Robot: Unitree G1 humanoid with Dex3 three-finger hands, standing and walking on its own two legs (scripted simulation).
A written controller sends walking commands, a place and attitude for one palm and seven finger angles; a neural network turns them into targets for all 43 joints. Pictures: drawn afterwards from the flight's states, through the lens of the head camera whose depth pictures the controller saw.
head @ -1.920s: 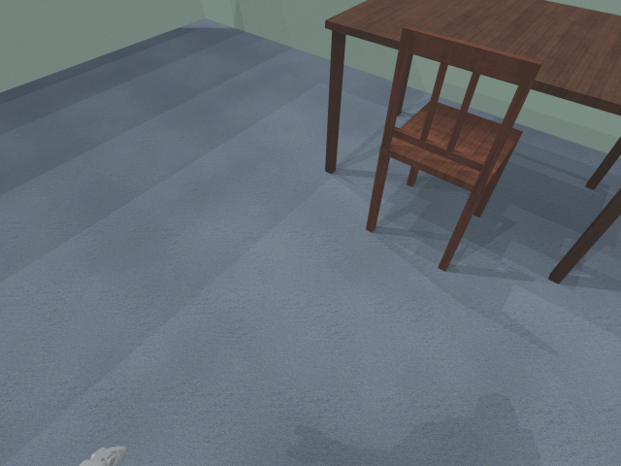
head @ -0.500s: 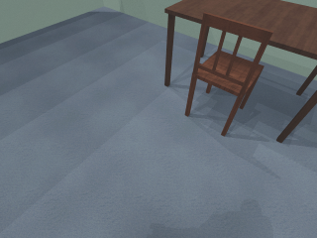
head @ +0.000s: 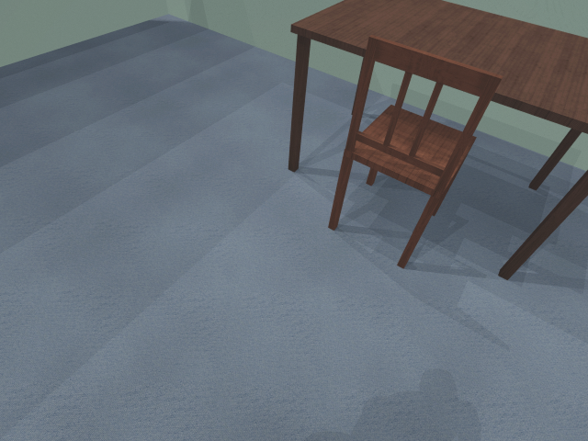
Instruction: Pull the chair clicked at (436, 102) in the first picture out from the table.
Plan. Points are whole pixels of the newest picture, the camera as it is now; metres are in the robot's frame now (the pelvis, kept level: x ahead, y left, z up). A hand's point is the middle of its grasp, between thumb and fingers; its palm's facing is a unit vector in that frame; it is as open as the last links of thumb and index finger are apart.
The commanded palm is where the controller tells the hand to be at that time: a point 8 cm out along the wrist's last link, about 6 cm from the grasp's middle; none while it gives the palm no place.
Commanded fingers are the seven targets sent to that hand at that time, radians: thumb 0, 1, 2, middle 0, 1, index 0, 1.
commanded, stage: walk to a spot facing it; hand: left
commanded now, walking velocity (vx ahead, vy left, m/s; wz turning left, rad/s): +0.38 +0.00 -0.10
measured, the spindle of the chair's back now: (396, 110) +1.08 -0.27 -0.10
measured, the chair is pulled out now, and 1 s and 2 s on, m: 0.00 0.00 0.00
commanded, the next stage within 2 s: turn to face it in 0.48 s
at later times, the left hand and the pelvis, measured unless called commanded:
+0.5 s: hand (221, 358) +0.29 +0.14 -0.17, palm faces +0.00 -0.98 -0.20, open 7.3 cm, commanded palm none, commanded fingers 0.00 0.90 0.90 -0.20 -0.30 -0.20 -0.30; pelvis +0.21 -0.04 +0.00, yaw -1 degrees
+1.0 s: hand (213, 301) +0.40 +0.18 -0.17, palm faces -0.10 -0.98 -0.19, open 7.4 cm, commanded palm none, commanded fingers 0.00 0.90 0.90 -0.20 -0.30 -0.20 -0.30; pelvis +0.35 -0.01 +0.01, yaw -11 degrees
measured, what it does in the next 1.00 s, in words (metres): walks ahead: right foot, then left foot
